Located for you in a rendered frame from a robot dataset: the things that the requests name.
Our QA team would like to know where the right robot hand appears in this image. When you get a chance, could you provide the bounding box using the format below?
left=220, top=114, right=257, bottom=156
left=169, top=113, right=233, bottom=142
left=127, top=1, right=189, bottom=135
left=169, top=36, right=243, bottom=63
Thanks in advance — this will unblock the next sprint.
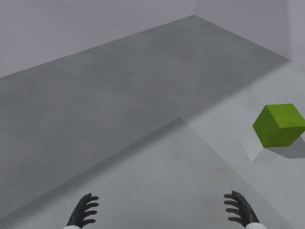
left=224, top=191, right=260, bottom=228

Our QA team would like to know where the left robot hand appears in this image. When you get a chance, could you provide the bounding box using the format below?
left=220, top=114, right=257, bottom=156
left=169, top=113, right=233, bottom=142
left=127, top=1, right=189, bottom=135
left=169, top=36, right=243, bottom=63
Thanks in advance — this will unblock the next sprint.
left=67, top=193, right=99, bottom=229

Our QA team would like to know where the carton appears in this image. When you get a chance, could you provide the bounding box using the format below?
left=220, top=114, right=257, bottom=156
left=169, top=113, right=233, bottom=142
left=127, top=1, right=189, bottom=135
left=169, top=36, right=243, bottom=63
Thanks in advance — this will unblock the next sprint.
left=253, top=103, right=305, bottom=148

